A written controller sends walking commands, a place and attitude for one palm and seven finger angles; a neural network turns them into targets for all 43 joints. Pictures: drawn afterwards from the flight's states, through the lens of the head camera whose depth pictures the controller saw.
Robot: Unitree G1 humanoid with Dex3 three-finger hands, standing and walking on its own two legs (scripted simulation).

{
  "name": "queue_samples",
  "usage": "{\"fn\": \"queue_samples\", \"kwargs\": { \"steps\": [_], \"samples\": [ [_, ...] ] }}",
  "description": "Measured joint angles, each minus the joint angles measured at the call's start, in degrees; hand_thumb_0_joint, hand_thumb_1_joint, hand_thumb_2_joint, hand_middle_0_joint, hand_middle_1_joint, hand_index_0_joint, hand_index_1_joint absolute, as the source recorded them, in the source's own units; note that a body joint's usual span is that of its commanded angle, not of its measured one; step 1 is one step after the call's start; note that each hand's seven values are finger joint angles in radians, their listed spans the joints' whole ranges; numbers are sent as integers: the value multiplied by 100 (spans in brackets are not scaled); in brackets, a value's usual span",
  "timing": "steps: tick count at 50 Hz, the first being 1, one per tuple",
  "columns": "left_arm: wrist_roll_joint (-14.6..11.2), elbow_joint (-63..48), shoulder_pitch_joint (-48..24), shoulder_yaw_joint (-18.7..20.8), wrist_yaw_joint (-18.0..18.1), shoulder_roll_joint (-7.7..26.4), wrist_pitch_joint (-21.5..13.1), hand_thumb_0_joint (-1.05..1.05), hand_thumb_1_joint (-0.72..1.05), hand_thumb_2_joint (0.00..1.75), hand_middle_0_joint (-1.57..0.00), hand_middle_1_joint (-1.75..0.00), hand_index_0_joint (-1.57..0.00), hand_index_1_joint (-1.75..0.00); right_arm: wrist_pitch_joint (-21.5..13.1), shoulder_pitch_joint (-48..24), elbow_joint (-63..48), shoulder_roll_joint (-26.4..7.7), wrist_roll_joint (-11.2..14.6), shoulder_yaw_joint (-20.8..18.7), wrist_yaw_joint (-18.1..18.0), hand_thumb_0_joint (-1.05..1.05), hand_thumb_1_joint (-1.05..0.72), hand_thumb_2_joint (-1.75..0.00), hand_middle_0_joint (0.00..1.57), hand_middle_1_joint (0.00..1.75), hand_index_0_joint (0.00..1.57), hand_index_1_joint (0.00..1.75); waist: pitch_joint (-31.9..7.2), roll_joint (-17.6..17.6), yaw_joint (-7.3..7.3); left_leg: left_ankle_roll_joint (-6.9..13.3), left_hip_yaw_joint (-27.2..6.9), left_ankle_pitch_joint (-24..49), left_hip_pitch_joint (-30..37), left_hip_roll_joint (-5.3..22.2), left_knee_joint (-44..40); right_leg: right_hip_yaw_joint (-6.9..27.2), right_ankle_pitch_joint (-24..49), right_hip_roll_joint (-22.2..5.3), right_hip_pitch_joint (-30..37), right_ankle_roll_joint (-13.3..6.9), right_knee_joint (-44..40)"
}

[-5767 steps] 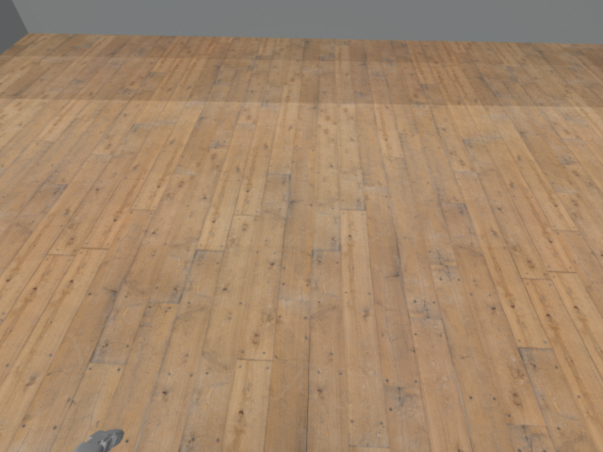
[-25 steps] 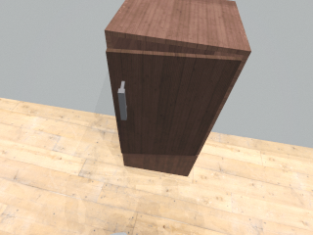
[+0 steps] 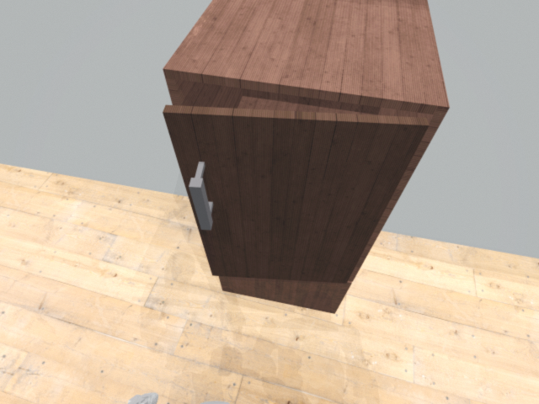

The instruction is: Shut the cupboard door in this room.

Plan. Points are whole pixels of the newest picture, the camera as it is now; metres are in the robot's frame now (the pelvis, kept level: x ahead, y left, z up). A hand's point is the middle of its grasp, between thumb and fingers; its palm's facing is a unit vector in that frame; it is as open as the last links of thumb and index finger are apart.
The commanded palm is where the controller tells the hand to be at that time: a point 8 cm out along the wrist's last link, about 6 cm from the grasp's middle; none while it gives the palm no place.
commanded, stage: come to a stop and stand still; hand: left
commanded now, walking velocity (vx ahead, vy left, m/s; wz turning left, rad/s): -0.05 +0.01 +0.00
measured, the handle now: (203, 197) +0.45 +0.16 -0.01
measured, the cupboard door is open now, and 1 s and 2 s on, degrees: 8 8 8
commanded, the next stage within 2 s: look again from close up in 0.84 s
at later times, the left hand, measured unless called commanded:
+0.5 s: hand out of the picture -0.02 +0.21 -0.17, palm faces +0.00 -0.98 -0.21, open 7.3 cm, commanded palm none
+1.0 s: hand out of the picture -0.08 +0.18 -0.17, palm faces -0.03 -0.99 -0.15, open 7.3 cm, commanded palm none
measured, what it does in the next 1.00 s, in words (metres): steps on the spot: right foot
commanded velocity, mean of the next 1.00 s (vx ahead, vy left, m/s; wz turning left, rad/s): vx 0.00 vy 0.00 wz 0.00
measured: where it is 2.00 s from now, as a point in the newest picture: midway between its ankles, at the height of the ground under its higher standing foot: outside the picture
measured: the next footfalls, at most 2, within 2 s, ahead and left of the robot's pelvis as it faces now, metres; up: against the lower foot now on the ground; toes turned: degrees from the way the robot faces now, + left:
right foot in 0.40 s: -0.04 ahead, -0.09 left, +0.00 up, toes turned -2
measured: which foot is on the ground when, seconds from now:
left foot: down 0.00-1.00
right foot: down 0.00-0.08, up 0.10-0.38, down 0.40-1.00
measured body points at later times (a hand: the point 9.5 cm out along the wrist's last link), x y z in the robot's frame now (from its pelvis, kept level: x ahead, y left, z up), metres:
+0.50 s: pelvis -0.04 +0.03 +0.00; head -0.03 +0.03 +0.45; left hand -0.02 +0.26 -0.15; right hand +0.00 -0.20 -0.15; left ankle -0.01 +0.11 -0.74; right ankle -0.08 -0.09 -0.74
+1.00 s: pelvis -0.05 +0.03 +0.01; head -0.03 +0.04 +0.45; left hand -0.08 +0.23 -0.16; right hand -0.11 -0.18 -0.15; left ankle -0.01 +0.11 -0.74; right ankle -0.08 -0.09 -0.74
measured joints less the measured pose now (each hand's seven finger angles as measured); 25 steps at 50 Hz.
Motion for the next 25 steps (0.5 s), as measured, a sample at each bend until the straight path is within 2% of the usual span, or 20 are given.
{"fn": "queue_samples", "kwargs": {
  "steps": [2,3,4,5,7,9,11,15,17,20,21,25],
  "samples": [
    [-8,-26,1,37,5,82,42,0,91,90,-21,-30,-21,-30,-39,-52,-71,-8,3,0,11,0,-91,-90,20,30,19,30,9,-108,-2,-20,50,582,152,-15,-644,13,4,-57,-48,93,62],
    [-27,-33,30,51,4,122,71,0,91,90,-21,-30,-21,-30,-79,-47,-115,-24,-9,7,19,0,-91,-90,20,30,19,30,-17,-122,-10,31,71,1038,285,27,-1063,6,-44,-52,-102,144,179],
    [-43,-19,46,72,5,180,119,0,91,90,-21,-30,-21,-30,-114,-58,-128,0,-35,3,15,0,-91,-90,20,30,19,30,-25,-198,-11,224,107,1201,308,-10,-1115,38,-189,-80,-159,121,351],
    [-58,7,74,91,13,235,184,0,91,90,-21,-30,-21,-30,-119,-61,-147,37,-67,13,7,0,-91,-90,20,30,19,30,-51,-263,4,376,143,1187,308,-35,-1070,133,-640,-48,-233,82,612],
    [-59,52,164,123,24,325,309,0,91,90,-20,-30,-21,-30,-118,-70,-185,116,-115,68,-23,0,-91,-90,20,30,19,30,-128,-321,35,538,203,1122,364,-20,-1120,329,-1298,138,-407,-8,1387],
    [-48,108,240,142,13,383,375,0,91,90,-20,-30,-20,-30,-142,-83,-220,188,-134,127,-72,0,-90,-90,20,30,19,30,-182,-321,44,581,226,1187,429,-6,-1290,417,-1441,306,-507,-53,2083],
    [-58,153,302,131,5,405,367,0,91,90,-20,-30,-20,-30,-187,-114,-232,243,-133,182,-106,0,-90,-90,20,30,20,30,-184,-286,64,606,236,1309,480,-9,-1456,400,-1452,392,-447,-45,2359],
    [-86,217,450,48,-7,367,319,0,91,90,-20,-30,-20,-30,-258,-189,-183,328,-100,243,-113,0,-90,-90,20,30,20,30,-188,-183,96,646,285,1496,532,-53,-1686,250,-1451,397,33,-10,1785],
    [-96,254,519,2,-11,314,301,0,91,90,-20,-30,-20,-30,-285,-211,-149,327,-81,223,-122,0,-91,-90,20,30,20,30,-211,-124,86,658,319,1552,515,-85,-1727,186,-1350,377,344,-23,1227],
    [-90,303,650,-55,-5,251,206,0,91,90,-20,-30,-20,-30,-290,-192,-58,325,-32,220,-86,0,-92,-90,20,30,20,30,-297,-122,91,643,399,1558,396,-175,-1628,227,-685,320,893,-95,50],
    [-83,362,675,-70,10,201,161,0,91,90,-20,-30,-20,-30,-276,-204,-3,313,-8,215,-73,0,-91,-90,20,30,20,30,-309,-75,96,626,417,1546,361,-159,-1579,249,-802,332,978,-116,-149],
    [-87,524,811,-193,-14,4,71,0,91,90,-20,-30,-20,-30,-272,-137,147,209,6,168,-46,0,-93,-90,20,30,20,30,-345,115,-46,582,352,1765,494,-100,-1863,191,-580,408,1077,-123,-372]
  ]
}}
